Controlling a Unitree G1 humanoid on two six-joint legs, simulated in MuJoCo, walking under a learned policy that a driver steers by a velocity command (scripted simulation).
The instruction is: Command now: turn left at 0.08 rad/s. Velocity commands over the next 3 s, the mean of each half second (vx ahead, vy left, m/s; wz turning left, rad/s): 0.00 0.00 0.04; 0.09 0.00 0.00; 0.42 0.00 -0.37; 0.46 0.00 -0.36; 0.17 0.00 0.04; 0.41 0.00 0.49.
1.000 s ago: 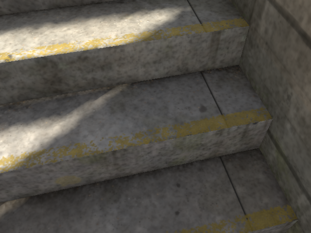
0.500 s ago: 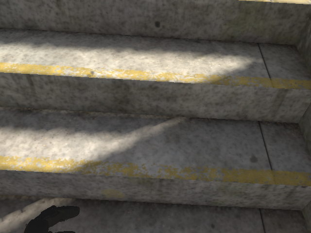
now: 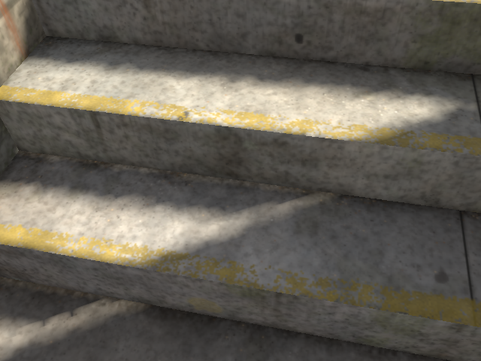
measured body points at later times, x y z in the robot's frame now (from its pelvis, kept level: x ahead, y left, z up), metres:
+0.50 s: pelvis +0.02 +0.02 +0.01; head +0.05 +0.00 +0.46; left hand +0.15 +0.22 -0.11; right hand +0.16 -0.22 -0.12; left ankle -0.01 +0.16 -0.72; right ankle -0.01 -0.09 -0.72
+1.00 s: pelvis +0.06 +0.03 +0.01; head +0.07 +0.02 +0.45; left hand +0.07 +0.28 -0.13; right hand +0.16 -0.23 -0.14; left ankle +0.00 +0.15 -0.72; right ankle -0.01 -0.09 -0.72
